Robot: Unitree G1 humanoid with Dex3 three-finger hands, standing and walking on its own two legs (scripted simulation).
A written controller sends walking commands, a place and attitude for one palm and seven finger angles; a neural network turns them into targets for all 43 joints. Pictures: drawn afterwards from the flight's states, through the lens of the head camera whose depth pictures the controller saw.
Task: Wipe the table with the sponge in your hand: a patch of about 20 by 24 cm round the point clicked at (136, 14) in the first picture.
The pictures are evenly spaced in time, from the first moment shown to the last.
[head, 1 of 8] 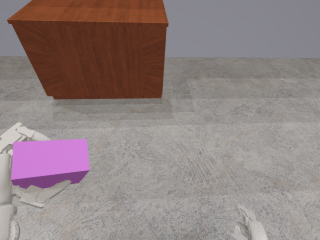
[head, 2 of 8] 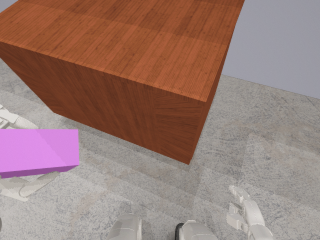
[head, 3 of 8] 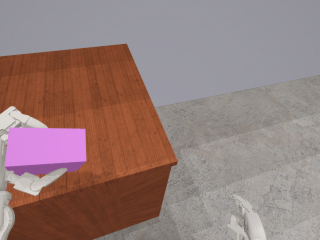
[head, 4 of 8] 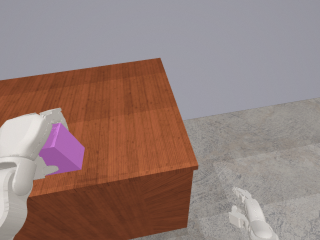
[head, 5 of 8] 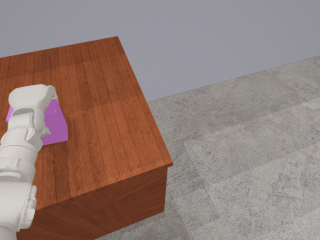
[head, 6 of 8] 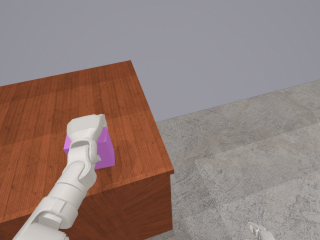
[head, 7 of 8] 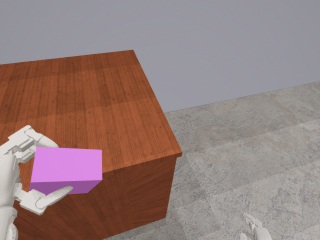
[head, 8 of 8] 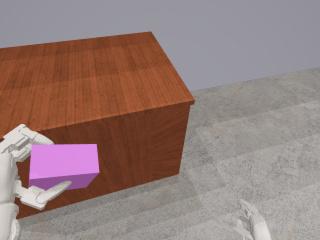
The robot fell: no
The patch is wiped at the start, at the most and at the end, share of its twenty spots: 0.00 0.95 0.95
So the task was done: yes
